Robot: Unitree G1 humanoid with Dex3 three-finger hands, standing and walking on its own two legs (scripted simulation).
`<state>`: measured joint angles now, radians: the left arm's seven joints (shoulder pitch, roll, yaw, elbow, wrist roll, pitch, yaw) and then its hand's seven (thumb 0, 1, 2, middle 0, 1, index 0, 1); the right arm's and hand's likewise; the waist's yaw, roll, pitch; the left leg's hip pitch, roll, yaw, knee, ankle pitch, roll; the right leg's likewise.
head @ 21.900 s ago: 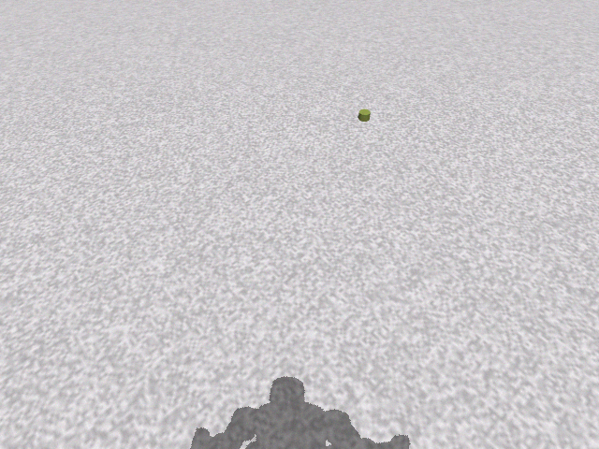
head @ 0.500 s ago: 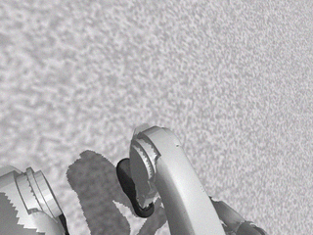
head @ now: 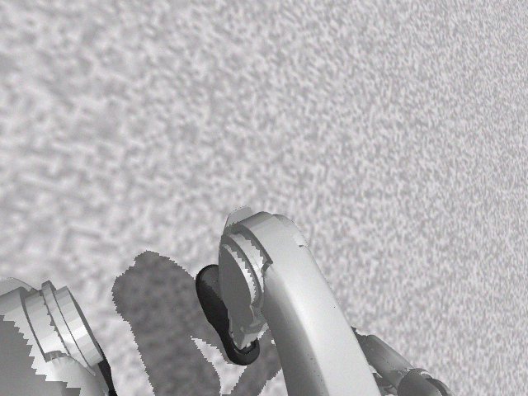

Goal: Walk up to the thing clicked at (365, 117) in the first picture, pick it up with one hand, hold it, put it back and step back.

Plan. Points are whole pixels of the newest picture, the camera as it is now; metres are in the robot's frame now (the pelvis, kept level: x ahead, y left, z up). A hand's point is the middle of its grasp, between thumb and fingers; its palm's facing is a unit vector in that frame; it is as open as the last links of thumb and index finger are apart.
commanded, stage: close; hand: left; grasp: from above
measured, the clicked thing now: out of the picture +0.45 +0.38 -0.28
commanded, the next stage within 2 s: settle in 0.52 s
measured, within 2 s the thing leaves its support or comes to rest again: leaves its support in 0.90 s
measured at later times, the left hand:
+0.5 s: hand out of the picture +0.43 +0.37 -0.26, palm faces -0.43 -0.19 -0.88, open 8.8 cm
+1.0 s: hand out of the picture +0.44 +0.38 -0.24, palm faces -0.38 -0.18 -0.91, open 8.2 cm
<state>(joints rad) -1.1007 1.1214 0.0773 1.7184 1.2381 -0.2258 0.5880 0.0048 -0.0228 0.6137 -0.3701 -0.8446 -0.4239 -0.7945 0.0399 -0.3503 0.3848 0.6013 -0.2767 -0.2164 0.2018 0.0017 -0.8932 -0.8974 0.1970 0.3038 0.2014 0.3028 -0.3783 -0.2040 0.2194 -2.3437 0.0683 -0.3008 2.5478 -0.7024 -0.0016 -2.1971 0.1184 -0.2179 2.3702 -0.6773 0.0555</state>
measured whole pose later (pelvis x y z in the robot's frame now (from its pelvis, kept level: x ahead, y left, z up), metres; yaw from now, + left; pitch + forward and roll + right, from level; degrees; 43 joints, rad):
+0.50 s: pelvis +0.00 +0.00 +0.00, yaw +0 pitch +26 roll -15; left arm -1.08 1.12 0.08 1.70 1.24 -0.25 0.56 -0.01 0.23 0.42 -0.56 -0.65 -0.68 -0.62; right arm 0.05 -0.35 0.38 0.60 -0.27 -0.21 0.20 0.00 -0.89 -0.90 0.20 0.30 0.20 0.30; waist -0.37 -0.20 0.22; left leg -2.34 0.06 -0.30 2.55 -0.70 0.00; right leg -2.19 0.11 -0.22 2.37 -0.68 0.05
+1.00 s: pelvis +0.00 +0.00 +0.00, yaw +0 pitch +27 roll -15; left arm -1.02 1.05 0.11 1.57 1.22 -0.20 0.51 -0.02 0.24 0.27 -0.68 -0.55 -0.87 -0.47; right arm 0.07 -0.34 0.34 0.62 -0.26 -0.19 0.21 0.00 -0.91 -0.90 0.20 0.30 0.20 0.30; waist -0.34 -0.17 0.15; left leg -2.36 0.06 -0.29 2.54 -0.70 -0.01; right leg -2.21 0.11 -0.21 2.37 -0.69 0.05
